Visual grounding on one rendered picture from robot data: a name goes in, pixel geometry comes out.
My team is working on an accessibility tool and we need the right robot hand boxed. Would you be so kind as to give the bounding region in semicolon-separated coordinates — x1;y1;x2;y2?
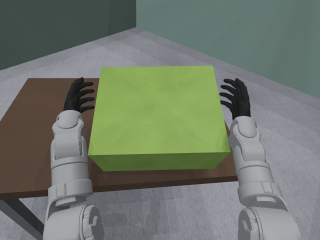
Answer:
219;78;251;120

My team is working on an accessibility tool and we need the left robot forearm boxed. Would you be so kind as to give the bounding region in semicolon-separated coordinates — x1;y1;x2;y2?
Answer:
43;110;93;240

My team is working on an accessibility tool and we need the robot right upper arm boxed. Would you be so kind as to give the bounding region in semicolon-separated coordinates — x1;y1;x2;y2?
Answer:
237;206;300;240

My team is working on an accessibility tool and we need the right robot forearm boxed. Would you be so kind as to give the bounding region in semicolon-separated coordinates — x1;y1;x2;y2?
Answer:
228;116;301;240

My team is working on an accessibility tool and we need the table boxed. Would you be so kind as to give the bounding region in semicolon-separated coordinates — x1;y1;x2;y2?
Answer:
0;78;238;240

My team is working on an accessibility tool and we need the robot left upper arm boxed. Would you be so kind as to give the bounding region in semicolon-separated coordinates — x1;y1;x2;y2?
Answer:
44;204;105;240

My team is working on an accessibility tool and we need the left robot hand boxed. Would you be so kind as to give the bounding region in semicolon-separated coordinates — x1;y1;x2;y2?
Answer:
63;77;95;114

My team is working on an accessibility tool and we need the carton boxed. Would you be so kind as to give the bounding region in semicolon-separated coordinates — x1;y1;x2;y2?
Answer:
88;65;231;172

